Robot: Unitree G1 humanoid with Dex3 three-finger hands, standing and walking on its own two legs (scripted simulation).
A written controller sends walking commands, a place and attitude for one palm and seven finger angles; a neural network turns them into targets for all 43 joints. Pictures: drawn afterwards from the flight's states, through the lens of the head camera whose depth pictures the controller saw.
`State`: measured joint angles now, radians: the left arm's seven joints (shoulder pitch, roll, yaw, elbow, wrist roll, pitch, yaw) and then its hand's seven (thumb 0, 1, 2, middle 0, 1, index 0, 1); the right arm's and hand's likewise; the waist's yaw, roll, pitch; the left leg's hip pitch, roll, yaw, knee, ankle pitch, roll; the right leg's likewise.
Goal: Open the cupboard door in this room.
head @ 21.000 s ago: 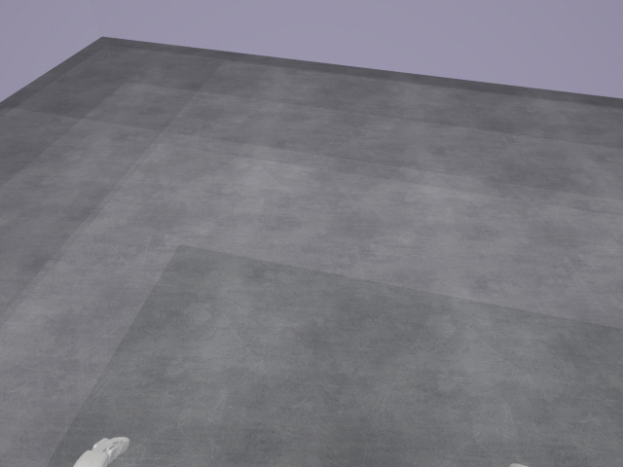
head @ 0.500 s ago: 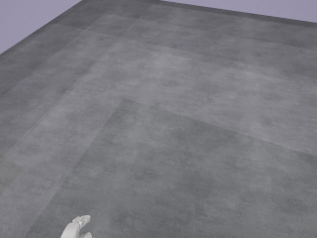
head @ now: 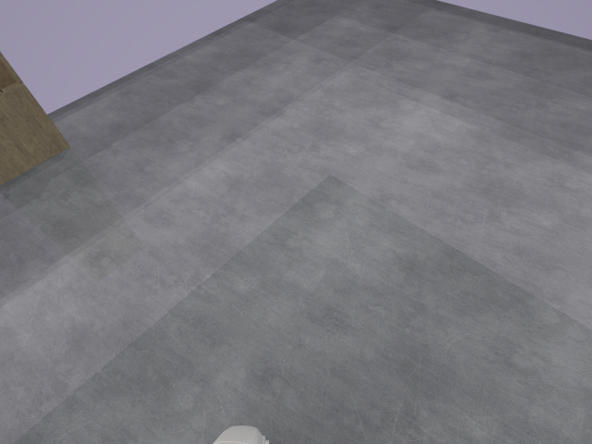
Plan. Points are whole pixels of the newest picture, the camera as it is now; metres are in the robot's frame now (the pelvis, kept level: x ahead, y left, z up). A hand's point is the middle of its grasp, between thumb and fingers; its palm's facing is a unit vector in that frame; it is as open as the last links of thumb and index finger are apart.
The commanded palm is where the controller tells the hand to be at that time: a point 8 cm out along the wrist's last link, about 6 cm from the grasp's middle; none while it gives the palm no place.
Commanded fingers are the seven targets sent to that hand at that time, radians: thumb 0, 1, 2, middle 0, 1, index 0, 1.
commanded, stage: turn or walk to find it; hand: left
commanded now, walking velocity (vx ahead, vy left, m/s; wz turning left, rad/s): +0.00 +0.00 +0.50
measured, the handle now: out of the picture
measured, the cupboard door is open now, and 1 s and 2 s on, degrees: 0 0 0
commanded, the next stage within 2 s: none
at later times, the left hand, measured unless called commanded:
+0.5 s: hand out of the picture +0.05 +0.26 -0.16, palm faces +0.26 -0.93 -0.25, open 7.4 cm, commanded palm none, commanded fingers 0.00 0.90 0.90 -0.20 -0.30 -0.20 -0.30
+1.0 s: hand out of the picture -0.06 +0.17 -0.15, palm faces +0.53 -0.81 -0.26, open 7.3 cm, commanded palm none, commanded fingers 0.00 0.90 0.90 -0.20 -0.30 -0.20 -0.30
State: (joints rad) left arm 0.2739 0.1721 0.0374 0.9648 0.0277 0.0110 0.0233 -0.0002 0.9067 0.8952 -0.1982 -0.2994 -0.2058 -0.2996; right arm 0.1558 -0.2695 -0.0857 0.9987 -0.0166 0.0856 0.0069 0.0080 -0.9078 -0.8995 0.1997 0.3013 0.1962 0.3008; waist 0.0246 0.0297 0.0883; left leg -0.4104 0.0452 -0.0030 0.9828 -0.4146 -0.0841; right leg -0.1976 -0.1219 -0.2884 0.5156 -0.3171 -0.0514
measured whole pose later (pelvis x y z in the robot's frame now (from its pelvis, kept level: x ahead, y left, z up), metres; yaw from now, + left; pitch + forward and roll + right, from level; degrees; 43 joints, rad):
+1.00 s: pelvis +0.00 -0.01 +0.01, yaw +30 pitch -1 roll +2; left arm 0.28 0.17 0.04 0.97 0.03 -0.02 0.01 0.00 0.91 0.90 -0.20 -0.30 -0.21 -0.30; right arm 0.25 -0.26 -0.10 1.01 -0.03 0.09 0.04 0.01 -0.91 -0.90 0.20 0.30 0.20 0.30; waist 0.01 0.03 0.04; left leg -0.46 0.08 0.00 1.10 -0.31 -0.08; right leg -0.16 -0.13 -0.27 0.43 -0.24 -0.01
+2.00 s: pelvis +0.25 +0.27 +0.00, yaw +46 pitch -2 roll +0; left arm 0.26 0.16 0.05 1.08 0.02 -0.06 0.01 -0.01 0.93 0.90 -0.20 -0.30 -0.20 -0.30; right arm 0.25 -0.18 -0.07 1.06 -0.02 -0.02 0.00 0.01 -0.91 -0.90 0.20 0.30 0.20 0.30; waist -0.01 0.04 0.07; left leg -0.56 0.10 -0.01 1.19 -0.23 0.00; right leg -0.21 -0.01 -0.17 0.48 -0.25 -0.06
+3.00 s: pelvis +0.54 +0.55 +0.00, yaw +46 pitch -1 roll +2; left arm 0.18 0.16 0.04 1.03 0.01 -0.06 0.02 -0.03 0.95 0.89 -0.20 -0.30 -0.21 -0.30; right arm 0.26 -0.17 -0.06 1.08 -0.02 0.00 -0.01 0.01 -0.91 -0.90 0.20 0.30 0.20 0.30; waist -0.02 0.05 0.09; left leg -0.47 0.10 0.03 1.08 -0.31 -0.04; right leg -0.26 -0.05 -0.20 0.47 -0.20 -0.07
